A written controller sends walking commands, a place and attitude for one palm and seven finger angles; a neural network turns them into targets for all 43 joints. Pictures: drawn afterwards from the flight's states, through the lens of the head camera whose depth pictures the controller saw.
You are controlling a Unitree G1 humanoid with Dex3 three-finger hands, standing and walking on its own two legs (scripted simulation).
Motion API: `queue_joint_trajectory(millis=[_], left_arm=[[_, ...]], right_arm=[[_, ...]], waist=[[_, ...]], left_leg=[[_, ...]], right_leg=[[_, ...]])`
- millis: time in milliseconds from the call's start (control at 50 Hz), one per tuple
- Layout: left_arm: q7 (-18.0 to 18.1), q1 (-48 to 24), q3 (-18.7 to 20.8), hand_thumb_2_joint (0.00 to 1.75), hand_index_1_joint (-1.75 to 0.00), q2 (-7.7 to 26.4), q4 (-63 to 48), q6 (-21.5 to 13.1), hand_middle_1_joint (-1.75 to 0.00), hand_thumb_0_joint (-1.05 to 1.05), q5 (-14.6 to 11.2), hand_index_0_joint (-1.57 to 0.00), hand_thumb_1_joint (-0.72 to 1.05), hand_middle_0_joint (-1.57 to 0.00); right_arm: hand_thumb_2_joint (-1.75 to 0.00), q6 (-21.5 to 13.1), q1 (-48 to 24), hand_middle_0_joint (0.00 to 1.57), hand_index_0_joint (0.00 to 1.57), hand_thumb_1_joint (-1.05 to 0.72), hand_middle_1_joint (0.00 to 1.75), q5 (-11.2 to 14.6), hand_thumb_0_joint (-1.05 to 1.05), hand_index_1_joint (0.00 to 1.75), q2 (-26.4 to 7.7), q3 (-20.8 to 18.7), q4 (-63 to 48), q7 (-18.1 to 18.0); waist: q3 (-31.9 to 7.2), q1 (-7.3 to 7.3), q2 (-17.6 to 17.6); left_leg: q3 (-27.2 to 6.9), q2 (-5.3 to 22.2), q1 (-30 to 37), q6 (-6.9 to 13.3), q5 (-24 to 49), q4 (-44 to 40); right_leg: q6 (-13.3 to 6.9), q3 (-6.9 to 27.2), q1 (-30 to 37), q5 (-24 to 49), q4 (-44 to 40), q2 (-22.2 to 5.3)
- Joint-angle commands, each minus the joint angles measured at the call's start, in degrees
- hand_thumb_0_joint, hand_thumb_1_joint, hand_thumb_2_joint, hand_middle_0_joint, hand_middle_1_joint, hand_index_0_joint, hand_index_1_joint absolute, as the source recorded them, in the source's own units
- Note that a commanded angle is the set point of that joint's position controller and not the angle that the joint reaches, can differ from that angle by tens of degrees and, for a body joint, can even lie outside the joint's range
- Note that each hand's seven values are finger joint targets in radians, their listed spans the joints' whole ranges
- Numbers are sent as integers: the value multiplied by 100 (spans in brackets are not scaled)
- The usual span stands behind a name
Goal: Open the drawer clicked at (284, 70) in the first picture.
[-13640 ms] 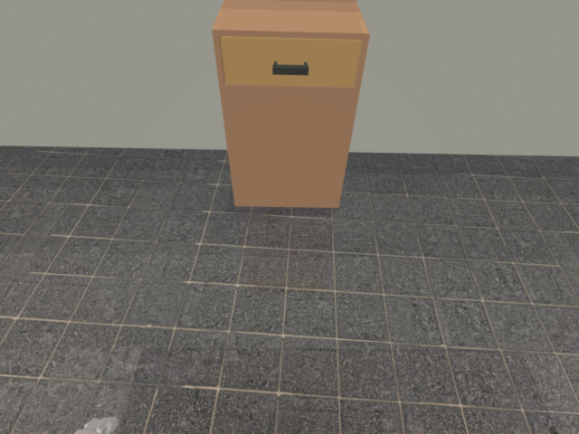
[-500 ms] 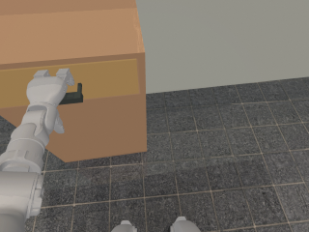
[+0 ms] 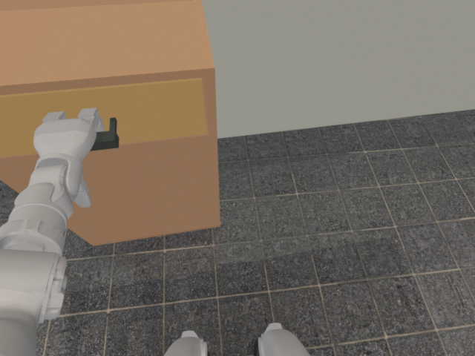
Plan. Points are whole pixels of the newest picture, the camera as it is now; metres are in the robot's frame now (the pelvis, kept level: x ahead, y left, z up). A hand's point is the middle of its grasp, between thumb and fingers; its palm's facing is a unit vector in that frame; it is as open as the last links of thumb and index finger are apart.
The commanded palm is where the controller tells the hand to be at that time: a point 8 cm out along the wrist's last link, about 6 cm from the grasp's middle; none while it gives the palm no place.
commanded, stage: lower the fingers behind the handle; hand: left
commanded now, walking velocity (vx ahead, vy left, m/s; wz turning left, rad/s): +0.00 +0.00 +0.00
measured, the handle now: (84, 134) +0.52 +0.27 +0.00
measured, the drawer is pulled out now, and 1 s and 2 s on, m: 0.00 0.00 0.01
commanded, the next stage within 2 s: close the thumb around the handle in 0.70 s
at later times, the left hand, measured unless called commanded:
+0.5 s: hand (87, 159) +0.47 +0.27 -0.02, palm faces -0.11 -0.01 -0.99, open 13.8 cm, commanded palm +0.46 +0.26 +0.03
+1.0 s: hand (85, 159) +0.48 +0.27 -0.02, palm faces -0.06 -0.02 -1.00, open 12.7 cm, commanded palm +0.46 +0.27 +0.03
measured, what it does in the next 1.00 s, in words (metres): stands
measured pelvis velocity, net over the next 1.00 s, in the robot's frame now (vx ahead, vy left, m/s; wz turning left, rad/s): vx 0.01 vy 0.01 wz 0.00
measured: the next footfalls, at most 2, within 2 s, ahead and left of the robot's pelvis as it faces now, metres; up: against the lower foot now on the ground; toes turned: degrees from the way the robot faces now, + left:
none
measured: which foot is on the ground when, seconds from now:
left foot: down 0.00-1.00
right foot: down 0.00-1.00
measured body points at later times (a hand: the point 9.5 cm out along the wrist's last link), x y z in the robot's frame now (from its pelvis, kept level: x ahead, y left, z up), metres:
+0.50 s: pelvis +0.00 +0.00 -0.01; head +0.12 +0.01 +0.42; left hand +0.47 +0.26 +0.04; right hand +0.02 -0.26 -0.14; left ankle +0.00 +0.10 -0.68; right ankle +0.02 -0.12 -0.68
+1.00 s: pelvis +0.01 +0.01 -0.01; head +0.13 +0.01 +0.42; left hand +0.48 +0.27 +0.03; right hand +0.03 -0.27 -0.14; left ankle +0.00 +0.10 -0.68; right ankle +0.02 -0.12 -0.68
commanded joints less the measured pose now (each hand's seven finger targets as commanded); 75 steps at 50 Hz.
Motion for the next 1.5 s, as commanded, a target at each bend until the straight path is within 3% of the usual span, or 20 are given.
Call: queue_joint_trajectory(millis=[0, 40, 100, 200, 320, 380, 440, 480, 520, 600, 780, 920, 960, 980, 1080, 1140, 1280, 1340, 1420, 1480], left_arm=[[250, -2156, 441, 30, -120, 1506, -1428, -484, -120, 0, -17, -30, -50, -30], [466, -2661, 633, 30, -120, 1736, -1856, -728, -120, 0, 48, -30, -50, -30], [856, -2247, 894, 30, -120, 1823, -1714, -673, -120, 0, 94, -30, -50, -30], [1138, -2039, 733, 30, -120, 1509, -1235, -8, -120, 0, 35, -30, -50, -30], [943, -2304, 471, 30, -120, 1465, -909, 683, -120, 0, 14, -30, -50, -30], [682, -2162, 415, 30, -120, 1452, -788, 691, -120, 0, -59, -30, -50, -30], [387, -2119, 393, 30, -120, 1373, -1182, 288, -120, 0, -159, -30, -50, -30], [302, -1830, 348, 30, -120, 1294, -1072, 78, -120, 0, -113, -30, -50, -30], [321, -1650, 541, 30, -120, 1481, -1159, -151, -120, 0, -63, -30, -50, -30], [589, -1663, 709, 30, -120, 1553, -1442, -448, -120, 0, 24, -30, -50, -30], [1040, -1871, 717, 30, -120, 1458, -1433, 81, -120, 0, -32, -30, -50, -30], [719, -1993, 509, 47, -124, 1468, -1122, 412, -124, 0, -87, -33, -11, -33], [613, -1834, 690, 52, -125, 1728, -1127, 319, -125, 0, -68, -34, 0, -34], [552, -1700, 519, 54, -126, 1492, -1067, 292, -126, 0, -91, -34, 6, -34], [464, -1585, 457, 66, -129, 1306, -1202, -88, -129, 0, -94, -36, 34, -36], [542, -1669, 669, 73, -131, 1523, -1410, -315, -131, 0, -69, -37, 51, -37], [881, -1767, 575, 90, -135, 1217, -1598, -214, -135, 0, -21, -40, 90, -40], [928, -1917, 464, 90, -135, 1044, -1463, 5, -135, 0, -56, -40, 90, -40], [833, -1707, 569, 90, -135, 1256, -1382, 231, -135, 0, -83, -40, 90, -40], [702, -1830, 485, 90, -135, 1227, -1453, 200, -135, 0, -141, -40, 90, -40]], right_arm=[[-90, -176, 750, 20, 20, -90, 30, -84, 0, 30, -930, -371, -276, -115], [-90, -237, 786, 20, 20, -90, 30, -133, 0, 30, -938, -410, -177, -133], [-90, -277, 804, 20, 20, -90, 30, -204, 0, 30, -966, -449, -27, -63], [-90, -211, 858, 20, 20, -90, 30, -228, 0, 30, -1008, -444, 107, 113], [-90, -55, 909, 20, 20, -90, 30, -139, 0, 30, -1069, -377, 120, 117], [-90, -33, 844, 20, 20, -90, 30, -105, 0, 30, -1041, -336, 51, 45], [-90, -92, 808, 20, 20, -90, 30, -122, 0, 30, -975, -333, -53, -25], [-90, -110, 773, 20, 20, -90, 30, -107, 0, 30, -952, -324, -67, -58], [-90, -139, 765, 20, 20, -90, 30, -117, 0, 30, -952, -317, -100, -64], [-90, -168, 742, 20, 20, -90, 30, -162, 0, 30, -936, -374, -90, -29], [-90, -127, 878, 20, 20, -90, 30, -198, 0, 30, -1012, -476, 89, 111], [-90, -29, 826, 20, 20, -90, 30, -126, 0, 30, -1017, -377, 71, 43], [-90, -9, 801, 20, 20, -90, 30, -128, 0, 30, -1038, -348, 25, 3], [-90, -9, 770, 20, 20, -90, 30, -112, 0, 30, -996, -341, -20, -3], [-90, -67, 730, 20, 20, -90, 30, -117, 0, 30, -946, -360, -89, -24], [-90, -103, 727, 20, 20, -90, 30, -147, 0, 30, -954, -380, -87, -25], [-90, -124, 843, 20, 20, -90, 30, -195, 0, 30, -962, -486, 19, 80], [-90, -104, 869, 20, 20, -90, 30, -194, 0, 30, -967, -492, 95, 110], [-90, -47, 854, 20, 20, -90, 30, -169, 0, 30, -997, -456, 71, 103], [-90, -44, 839, 20, 20, -90, 30, -156, 0, 30, -980, -437, 54, 79]], waist=[[-2254, -55, 305], [-2513, -137, 414], [-2964, 2, 661], [-2966, 20, 777], [-2631, -118, 330], [-2456, -136, 72], [-2565, -66, 237], [-2268, -73, 193], [-2118, 20, 89], [-2345, 88, 409], [-3093, 2, 567], [-2502, -78, 278], [-2573, 9, 225], [-2447, -9, 206], [-2201, -20, 267], [-2420, 21, 267], [-2925, 14, 584], [-2785, -78, 513], [-2781, 31, 414], [-2730, -19, 451]], left_leg=[[-66, -91, 1121, 124, 1233, -316], [-181, -57, 1173, 113, 1316, -144], [-238, -39, 1381, 44, 1773, 65], [-208, -27, 1461, -42, 2248, 91], [-181, -42, 1370, 29, 1933, -188], [-111, -59, 1252, 98, 1684, -286], [-98, -58, 1343, 114, 1719, -284], [-84, -51, 1208, 120, 1647, -238], [-95, -54, 975, 128, 1508, -211], [-121, -45, 1013, 76, 1734, -26], [-186, -3, 1649, -20, 2632, 122], [-87, -63, 1315, 80, 2027, -155], [-95, -61, 1320, 90, 2072, -179], [-67, -79, 1254, 99, 2017, -195], [-76, -49, 1188, 95, 1869, -143], [-118, -42, 1152, 89, 1894, -53], [-246, 27, 1678, -36, 2535, 88], [-265, 53, 1740, -44, 2610, 47], [-192, 18, 1726, -12, 2584, -72], [-162, 8, 1701, 17, 2476, -125]], right_leg=[[-215, -93, 749, 780, -340, 140], [-221, -110, 477, 725, -166, 141], [-231, -180, 260, 881, 67, 175], [-229, -304, 277, 1181, 113, 215], [-185, -314, 607, 1129, -164, 205], [-166, -239, 880, 1130, -315, 184], [-191, -186, 993, 1203, -305, 170], [-193, -182, 816, 1140, -278, 169], [-206, -177, 787, 1024, -217, 169], [-243, -188, 508, 1078, 7, 172], [-198, -279, 537, 1597, 104, 207], [-177, -227, 886, 1451, -210, 189], [-183, -195, 998, 1514, -188, 183], [-188, -196, 1005, 1502, -230, 187], [-209, -196, 730, 1292, -186, 188], [-223, -182, 704, 1291, -68, 181], [-225, -298, 364, 1386, 112, 219], [-217, -332, 313, 1388, 45, 221], [-210, -308, 679, 1539, -60, 224], [-205, -269, 785, 1573, -132, 213]])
